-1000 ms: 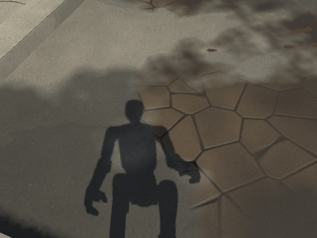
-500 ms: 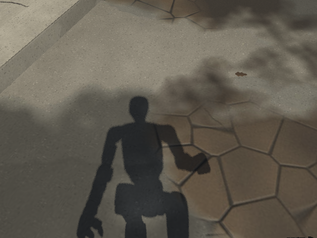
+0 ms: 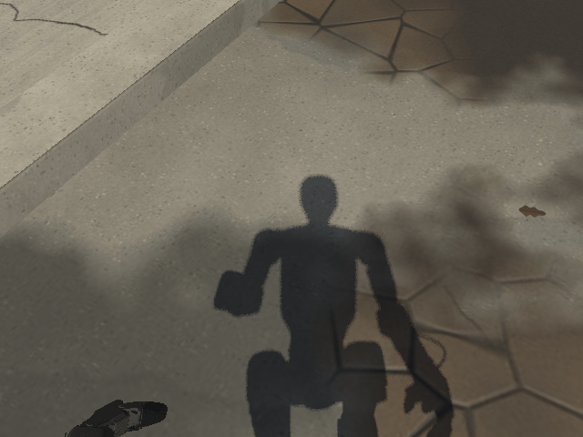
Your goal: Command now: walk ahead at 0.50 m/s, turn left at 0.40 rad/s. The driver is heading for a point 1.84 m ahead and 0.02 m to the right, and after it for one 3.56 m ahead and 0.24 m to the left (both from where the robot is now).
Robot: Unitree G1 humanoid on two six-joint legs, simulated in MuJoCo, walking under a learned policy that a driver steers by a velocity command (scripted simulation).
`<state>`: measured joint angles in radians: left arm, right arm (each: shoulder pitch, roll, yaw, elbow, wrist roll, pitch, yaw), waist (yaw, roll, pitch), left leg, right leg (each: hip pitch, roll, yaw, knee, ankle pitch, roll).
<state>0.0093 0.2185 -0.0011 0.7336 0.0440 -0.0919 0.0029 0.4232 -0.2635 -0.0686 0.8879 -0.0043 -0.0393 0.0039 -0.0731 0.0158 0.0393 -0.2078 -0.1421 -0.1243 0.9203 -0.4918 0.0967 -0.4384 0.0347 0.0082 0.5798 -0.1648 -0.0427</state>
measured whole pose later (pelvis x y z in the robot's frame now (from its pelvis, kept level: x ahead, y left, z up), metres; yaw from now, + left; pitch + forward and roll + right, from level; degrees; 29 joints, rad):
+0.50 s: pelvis +0.24 +0.06 +0.01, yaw +5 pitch +1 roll -1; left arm 0.39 0.24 0.05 0.95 0.01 -0.06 -0.02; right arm 0.14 -0.23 -0.02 0.78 -0.03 -0.06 0.02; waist 0.05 -0.01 0.01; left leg -0.32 -0.01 0.06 0.51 -0.21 0.06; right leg -0.29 -0.02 -0.02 0.98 -0.40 -0.05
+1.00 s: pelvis +0.50 +0.04 +0.00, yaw +4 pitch +0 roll +1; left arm 0.11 0.23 0.05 0.85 0.03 -0.07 -0.02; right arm 0.40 -0.23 -0.03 0.99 -0.01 -0.07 0.00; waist -0.03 0.02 0.06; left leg -0.20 -0.02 0.01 1.04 -0.42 0.07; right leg -0.40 0.02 -0.10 0.56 -0.17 -0.10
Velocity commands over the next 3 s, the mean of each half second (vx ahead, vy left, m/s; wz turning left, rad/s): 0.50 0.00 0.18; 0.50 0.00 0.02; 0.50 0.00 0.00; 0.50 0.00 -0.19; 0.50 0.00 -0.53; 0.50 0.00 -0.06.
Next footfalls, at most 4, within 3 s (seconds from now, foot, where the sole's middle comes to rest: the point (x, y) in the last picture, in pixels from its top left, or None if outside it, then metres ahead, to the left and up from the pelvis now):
0.40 left None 0.31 0.15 -0.76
0.92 right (301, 368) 0.63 -0.02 -0.76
1.48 left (214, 274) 0.91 0.19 -0.76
2.04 right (268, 188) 1.21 0.03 -0.76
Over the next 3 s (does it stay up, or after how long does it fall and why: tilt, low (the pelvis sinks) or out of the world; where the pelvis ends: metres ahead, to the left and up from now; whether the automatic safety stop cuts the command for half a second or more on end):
stays up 1.57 -0.01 0.02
